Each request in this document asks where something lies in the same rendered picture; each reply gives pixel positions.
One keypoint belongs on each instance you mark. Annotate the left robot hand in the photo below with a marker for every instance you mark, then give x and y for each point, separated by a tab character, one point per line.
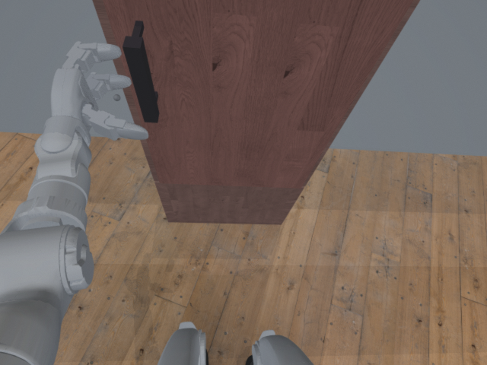
71	92

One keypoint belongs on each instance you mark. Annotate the right robot thigh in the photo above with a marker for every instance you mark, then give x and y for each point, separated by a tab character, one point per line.
278	350

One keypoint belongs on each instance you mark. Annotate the handle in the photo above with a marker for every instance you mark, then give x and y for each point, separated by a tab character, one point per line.
136	57

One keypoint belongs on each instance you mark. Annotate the robot left forearm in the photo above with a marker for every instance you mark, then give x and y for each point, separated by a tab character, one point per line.
60	189

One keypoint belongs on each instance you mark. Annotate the left robot upper arm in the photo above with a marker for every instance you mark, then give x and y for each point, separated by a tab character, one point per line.
40	271

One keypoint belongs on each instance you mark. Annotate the cupboard door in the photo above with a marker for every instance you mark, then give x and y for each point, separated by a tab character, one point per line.
251	91

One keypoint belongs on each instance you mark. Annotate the right robot shin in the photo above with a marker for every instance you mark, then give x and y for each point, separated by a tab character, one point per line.
267	333

